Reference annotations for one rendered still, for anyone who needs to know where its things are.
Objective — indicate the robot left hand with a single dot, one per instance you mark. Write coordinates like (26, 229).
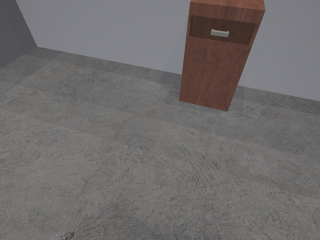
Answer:
(64, 235)

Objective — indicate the cabinet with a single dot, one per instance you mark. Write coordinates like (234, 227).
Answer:
(212, 68)

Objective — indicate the drawer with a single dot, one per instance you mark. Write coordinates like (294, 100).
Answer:
(239, 32)

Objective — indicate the handle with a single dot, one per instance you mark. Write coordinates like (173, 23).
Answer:
(219, 33)

